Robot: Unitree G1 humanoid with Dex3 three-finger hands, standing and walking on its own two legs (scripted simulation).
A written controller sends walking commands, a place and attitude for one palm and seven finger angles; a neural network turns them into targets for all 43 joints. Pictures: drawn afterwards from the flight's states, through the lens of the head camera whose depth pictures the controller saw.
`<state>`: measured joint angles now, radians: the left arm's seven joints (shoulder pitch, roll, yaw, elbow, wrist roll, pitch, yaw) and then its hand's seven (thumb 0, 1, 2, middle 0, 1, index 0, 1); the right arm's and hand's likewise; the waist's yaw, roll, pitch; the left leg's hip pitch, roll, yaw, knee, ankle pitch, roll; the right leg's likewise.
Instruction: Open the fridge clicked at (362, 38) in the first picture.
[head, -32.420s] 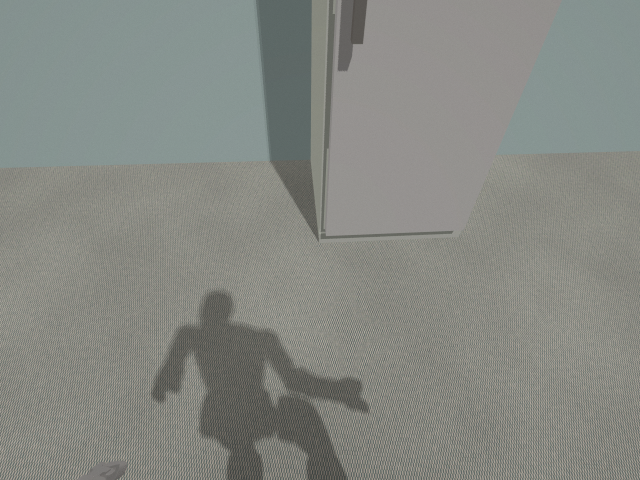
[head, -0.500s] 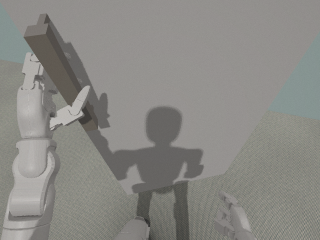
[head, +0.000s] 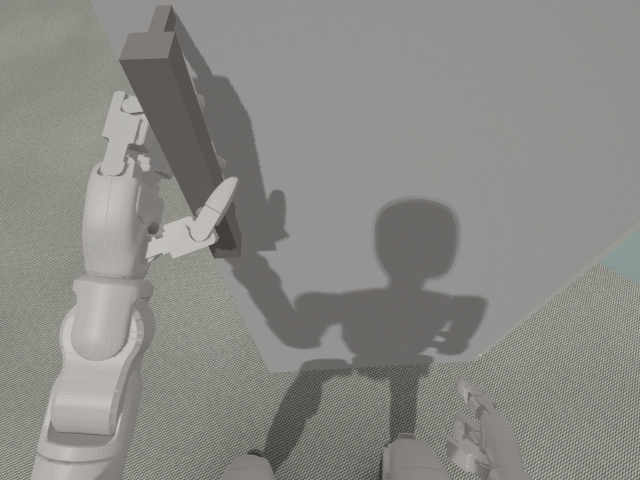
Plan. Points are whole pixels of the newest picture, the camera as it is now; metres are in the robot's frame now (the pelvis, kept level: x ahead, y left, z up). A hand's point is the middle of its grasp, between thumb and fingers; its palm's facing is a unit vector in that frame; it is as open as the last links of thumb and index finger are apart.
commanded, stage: walk backward, drawing the door open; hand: left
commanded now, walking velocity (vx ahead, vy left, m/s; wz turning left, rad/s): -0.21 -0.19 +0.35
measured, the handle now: (202, 157) +0.36 +0.14 +0.21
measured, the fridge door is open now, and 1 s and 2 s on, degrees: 43 76 71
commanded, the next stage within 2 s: stop walking and hold the door back in 0.80 s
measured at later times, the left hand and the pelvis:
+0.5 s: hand (253, 402) +0.16 +0.06 +0.20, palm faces +0.36 -0.92 -0.18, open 8.6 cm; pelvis -0.06 -0.17 +0.01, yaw +20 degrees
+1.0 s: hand out of the picture +0.06 -0.03 +0.20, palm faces +0.72 -0.68 -0.16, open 8.6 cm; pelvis -0.06 -0.33 -0.01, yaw +37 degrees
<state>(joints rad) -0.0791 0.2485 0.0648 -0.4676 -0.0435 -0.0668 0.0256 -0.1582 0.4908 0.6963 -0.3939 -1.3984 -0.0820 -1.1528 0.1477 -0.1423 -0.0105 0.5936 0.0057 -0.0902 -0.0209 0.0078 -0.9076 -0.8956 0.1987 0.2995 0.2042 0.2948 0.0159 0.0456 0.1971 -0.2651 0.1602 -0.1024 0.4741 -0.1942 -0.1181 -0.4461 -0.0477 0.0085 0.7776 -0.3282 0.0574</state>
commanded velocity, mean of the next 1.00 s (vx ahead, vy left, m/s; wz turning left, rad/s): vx -0.13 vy -0.23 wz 0.56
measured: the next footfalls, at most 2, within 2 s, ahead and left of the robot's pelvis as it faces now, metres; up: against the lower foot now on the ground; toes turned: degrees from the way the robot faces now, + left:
right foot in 0.06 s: +0.08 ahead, -0.19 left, +0.00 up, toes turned +0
left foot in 0.32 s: -0.03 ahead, -0.02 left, +0.00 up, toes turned +22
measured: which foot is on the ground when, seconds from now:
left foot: down 0.00-0.06, up 0.08-0.30, down 0.32-0.70, up 0.72-0.96, down 0.98-1.00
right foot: up 0.00-0.04, down 0.06-0.32, up 0.34-0.68, down 0.70-0.98, up 1.00-1.00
